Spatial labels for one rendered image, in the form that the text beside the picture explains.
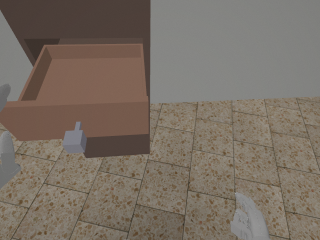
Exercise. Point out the left robot hand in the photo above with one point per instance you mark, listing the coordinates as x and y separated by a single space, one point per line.
8 167

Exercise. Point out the handle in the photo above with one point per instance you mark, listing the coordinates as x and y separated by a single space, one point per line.
75 140

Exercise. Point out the right robot hand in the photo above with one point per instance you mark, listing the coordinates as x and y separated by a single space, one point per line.
252 224

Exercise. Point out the drawer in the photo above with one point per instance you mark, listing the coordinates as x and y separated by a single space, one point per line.
103 86

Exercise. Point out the cabinet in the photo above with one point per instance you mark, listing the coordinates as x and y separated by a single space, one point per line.
36 23

